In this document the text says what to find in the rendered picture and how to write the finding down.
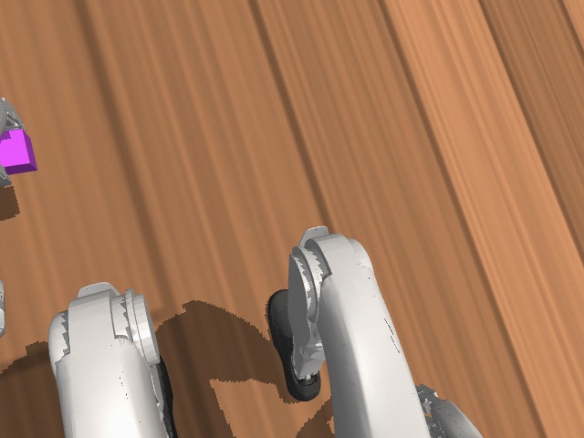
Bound right robot foot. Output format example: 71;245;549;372
267;289;321;402

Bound small box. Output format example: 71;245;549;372
0;129;37;175

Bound right robot hand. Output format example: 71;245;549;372
415;384;483;438

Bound left robot foot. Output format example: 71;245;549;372
156;355;178;438

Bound left robot hand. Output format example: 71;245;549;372
0;97;25;187

